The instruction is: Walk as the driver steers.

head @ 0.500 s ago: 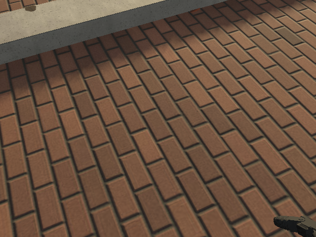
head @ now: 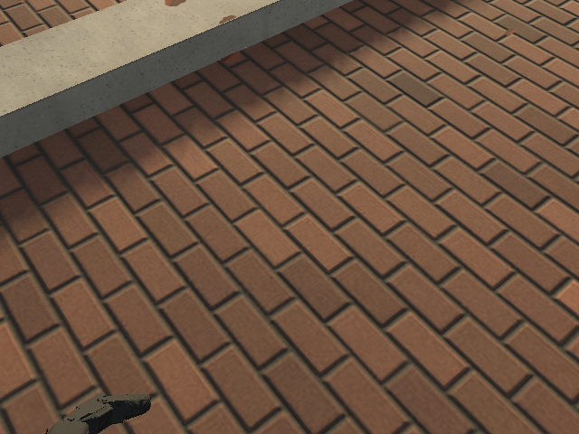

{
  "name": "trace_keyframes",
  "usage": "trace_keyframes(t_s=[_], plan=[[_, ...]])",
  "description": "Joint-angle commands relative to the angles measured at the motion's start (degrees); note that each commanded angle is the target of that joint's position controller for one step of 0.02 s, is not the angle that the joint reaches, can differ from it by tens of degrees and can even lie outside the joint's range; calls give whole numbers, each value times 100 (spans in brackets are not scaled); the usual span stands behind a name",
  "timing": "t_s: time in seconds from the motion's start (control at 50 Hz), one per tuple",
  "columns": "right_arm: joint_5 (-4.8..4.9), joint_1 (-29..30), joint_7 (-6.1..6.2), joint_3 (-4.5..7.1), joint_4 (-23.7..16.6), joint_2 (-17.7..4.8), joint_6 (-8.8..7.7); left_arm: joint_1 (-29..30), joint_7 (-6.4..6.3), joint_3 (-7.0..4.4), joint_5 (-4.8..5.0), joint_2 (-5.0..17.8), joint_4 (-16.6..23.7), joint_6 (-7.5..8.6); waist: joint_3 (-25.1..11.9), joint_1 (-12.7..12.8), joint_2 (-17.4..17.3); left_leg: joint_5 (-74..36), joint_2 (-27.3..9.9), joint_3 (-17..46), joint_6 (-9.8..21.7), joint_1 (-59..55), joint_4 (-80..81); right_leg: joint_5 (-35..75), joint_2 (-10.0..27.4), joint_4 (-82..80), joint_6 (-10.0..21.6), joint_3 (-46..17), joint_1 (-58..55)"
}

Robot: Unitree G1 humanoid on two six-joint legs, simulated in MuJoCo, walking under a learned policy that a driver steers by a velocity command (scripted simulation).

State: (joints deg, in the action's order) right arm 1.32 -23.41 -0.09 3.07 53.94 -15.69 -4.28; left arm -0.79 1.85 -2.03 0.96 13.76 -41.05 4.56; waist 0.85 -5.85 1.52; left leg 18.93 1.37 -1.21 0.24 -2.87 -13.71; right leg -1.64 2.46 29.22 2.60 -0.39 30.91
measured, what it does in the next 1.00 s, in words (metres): walks ahead, turning left: right foot, then left foot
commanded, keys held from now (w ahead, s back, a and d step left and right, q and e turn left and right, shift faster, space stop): w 0.20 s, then q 0.80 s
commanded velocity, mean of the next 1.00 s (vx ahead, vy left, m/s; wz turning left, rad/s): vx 0.22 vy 0.00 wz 0.33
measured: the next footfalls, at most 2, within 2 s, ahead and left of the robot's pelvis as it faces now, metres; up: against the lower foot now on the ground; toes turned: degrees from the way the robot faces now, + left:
right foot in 0.04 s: +0.19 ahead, -0.12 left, +0.00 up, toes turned -1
left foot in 0.52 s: +0.41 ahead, +0.10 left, +0.00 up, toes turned +8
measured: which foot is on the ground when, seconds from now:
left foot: down 0.00-0.06, up 0.08-0.50, down 0.52-0.96, up 0.98-1.00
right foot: up 0.00-0.02, down 0.04-0.54, up 0.56-0.94, down 0.96-1.00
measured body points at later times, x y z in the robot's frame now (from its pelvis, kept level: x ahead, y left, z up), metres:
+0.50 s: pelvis +0.25 -0.02 +0.00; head +0.28 -0.01 +0.45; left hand +0.27 +0.27 -0.13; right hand +0.45 -0.24 -0.11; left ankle +0.37 +0.10 -0.72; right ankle +0.15 -0.12 -0.74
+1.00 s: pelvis +0.33 -0.04 +0.00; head +0.37 -0.04 +0.44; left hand +0.33 +0.27 -0.10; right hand +0.59 -0.24 -0.10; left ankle +0.36 +0.09 -0.72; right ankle +0.40 -0.14 -0.74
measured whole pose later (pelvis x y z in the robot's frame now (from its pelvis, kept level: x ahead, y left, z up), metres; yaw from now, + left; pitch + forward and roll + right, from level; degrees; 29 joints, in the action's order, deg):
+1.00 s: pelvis +0.33 -0.04 +0.00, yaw +24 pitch +3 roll +0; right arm 0.6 -9.8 1.8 5.0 36.1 -17.9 2.7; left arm -10.5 -1.4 -3.6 -1.3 16.2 -45.5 0.9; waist 0.4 -0.4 -2.5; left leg 18.7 7.6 10.6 0.8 27.5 -37.8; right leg -13.5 -1.0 31.1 0.2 -3.5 19.7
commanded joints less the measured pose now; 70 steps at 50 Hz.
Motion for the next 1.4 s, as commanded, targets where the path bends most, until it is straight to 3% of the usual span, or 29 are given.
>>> trace_keyframes(t_s=[0.02,0.04,0.06,0.08,0.1,0.14,0.16,0.26,0.34,0.44,0.5,0.52,0.54,0.56,0.58,0.6,0.62,0.7,0.88,0.94,0.96,0.98,1.0,1.02,1.08,1.22,1.36,1.38,1.4], plan=[[9,224,55,196,-263,-996,35,-790,-12,-347,-21,901,110,106,-469,907,-620,-4251,-1315,463,709,257,-1204,-188,-264,-299,331,250,-1588],[-73,272,67,108,-384,-821,33,-1835,-67,-475,-69,1239,-142,97,-1225,1323,-362,-3616,-1032,236,511,1158,-2601,-26,296,-47,629,-312,-3235],[-124,-322,36,-89,-522,-205,-73,-2471,-98,-614,-138,1829,-263,46,-2044,1207,988,-1019,-115,-97,84,3509,-4878,-691,1740,-264,1490,-2749,-5445],[-58,-296,-1,-60,-430,-384,-204,-2585,-76,-493,-61,1431,-312,14,-2339,1264,1242,1457,28,667,105,4332,-5757,-1400,2055,-1054,1712,-4136,-5518],[91,199,-39,74,-582,-847,-273,-2130,-72,-383,-31,1146,-273,17,-1359,1193,812,1147,-325,727,187,4839,-6091,-1701,1837,-1195,1425,-3396,-4756],[11,741,-11,90,-692,-778,-260,-1338,-44,-269,-73,810,-164,26,-395,859,211,173,-791,471,181,4565,-5525,-1088,1343,-1562,1143,-2133,-3119],[-47,675,7,116,-672,-715,-194,-1131,-27,-228,-121,677,-146,58,-241,655,318,-118,-951,516,154,4202,-5238,-749,1148,-1762,1062,-1767,-2595],[-107,680,55,87,-706,-416,42,-1114,-80,-282,-190,843,-403,189,-33,376,204,-973,-925,438,-138,3893,-4365,2002,959,-1977,1109,-462,-1926],[-107,1375,-36,-7,-916,-189,6,-1231,-214,-261,-220,917,-571,136,-77,648,202,-2473,-608,196,-71,3241,-2678,2456,667,-1870,782,459,-1858],[-123,1790,-230,80,-1343,-460,53,-1297,-359,-330,-70,1137,-729,-112,-151,730,245,-1895,-476,161,126,3504,-2069,2597,1127,-1204,687,430,-2951],[-153,1089,-324,234,-1318,-713,44,-1097,-484,-373,17,1185,-635,-311,-466,348,168,-1529,-116,-136,404,2693,-1501,3151,1008,212,401,559,-3075],[-169,641,-263,380,-1252,-1078,34,-1329,-501,-351,-42,1116,-599,-334,-817,221,-306,-3114,-198,213,629,1764,-1154,2470,572,1354,71,775,-2687],[-204,402,-140,492,-1345,-1609,90,-1677,-457,-230,-305,798,-432,-283,-1404,397,-1476,-5861,-1424,1821,1308,143,-1568,-699,-101,3233,-336,881,-1088],[-252,431,-113,436,-1492,-1591,124,-1928,-349,-105,-284,560,-342,-216,-2244,533,-1898,-5767,-2449,3819,2468,-969,-1211,-3972,-945,4711,-513,45,347],[-208,614,-124,358,-1640,-1197,172,-1689,-272,-208,-130,978,-410,-208,-2284,312,-962,-4569,-2143,3423,2242,-609,-990,-3610,-529,5027,-431,-632,516],[-165,1015,-95,308,-1744,-1005,206,-1303,-277,-222,-12,988,-302,-253,-1659,382,-621,-3631,-1861,2838,1928,31,-859,-3138,-353,4871,-391,-551,728],[-96,1240,-65,272,-1772,-881,258,-1163,-338,-234,-54,927,-338,-327,-1121,501,-162,-2842,-1594,2444,1637,795,-658,-2811,-148,4411,-421,-487,703],[-216,1494,52,324,-1937,-979,394,-1186,-455,-242,-143,783,-267,-468,-783,744,-786,-1969,-1019,2031,1408,2122,-320,-2198,-237,2960,-551,-325,-168],[-125,1425,211,405,-2120,-1055,579,-864,-390,-256,-70,805,-117,-350,-838,516,-1125,-399,-864,2747,1115,2007,-407,-1709,-435,1082,-587,-489,-736],[-36,1451,238,384,-2167,-970,664,-1325,-310,-334,-51,898,-237,-258,-774,773,-1086,-389,-564,2761,797,2233,-787,-1022,-347,-498,-324,-364,-1727],[-38,1287,239,317,-2187,-734,673,-1527,-328,-435,-151,1284,-234,-265,-832,735,-447,417,-191,2329,485,2833,-1572,-1082,631,-949,16,-1123,-2367],[-5,1377,210,297,-2438,-576,622,-1362,-346,-551,-328,1775,-230,-336,-464,494,1423,1328,781,954,159,4010,-2865,-482,1747,-1377,854,-2597,-2346],[-132,1287,178,429,-2368,-1045,537,-1056,-350,-481,-440,1469,-13,-317,-477,562,1323,1506,463,1030,-82,4064,-4259,-24,2176,-1427,1305,-2982,-2007],[-85,1099,148,522,-2194,-1225,550,-696,-391,-401,-384,1174,148,-309,-468,416,844,1136,369,1063,-142,3950,-4876,182,1889,-1268,1126,-2371,-1923],[-79,836,180,454,-1956,-851,730,-450,-450,-299,-146,882,241,-348,-259,418,553,418,252,796,-435,4088,-5781,473,1209,-1067,727,-1140,-2032],[-26,1652,44,260,-2484,-514,719,-990,-487,-458,-164,1268,193,-505,-404,924,918,344,-267,190,-615,3674,-3928,852,1411,-1030,975,-476,-2810],[-8,1137,-98,369,-2402,-624,794,-750,-333,-547,94,1396,158,-475,-507,556,844,-673,-51,-369,33,1882,-1332,901,1495,-284,560,63,-2369],[-22,914,-50,445,-2331,-794,790,-1055,-308,-500,74,1192,24,-451,-604,512,431,-1413,-42,-120,233,1100,-809,337,1280,268,179,391,-1888],[-21,698,38,603,-2384,-1394,762,-1101,-275,-397,-171,847,126,-438,-728,567,-1002,-3345,-1223,1533,668,1,-712,-1597,698,1821,-386,939,-488]])
Keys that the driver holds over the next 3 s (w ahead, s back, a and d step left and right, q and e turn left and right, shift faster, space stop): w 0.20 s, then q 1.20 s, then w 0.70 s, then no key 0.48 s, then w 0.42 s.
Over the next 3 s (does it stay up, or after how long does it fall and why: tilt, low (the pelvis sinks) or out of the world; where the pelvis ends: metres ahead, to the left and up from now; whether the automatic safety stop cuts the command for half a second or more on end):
stays up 0.70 0.31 0.01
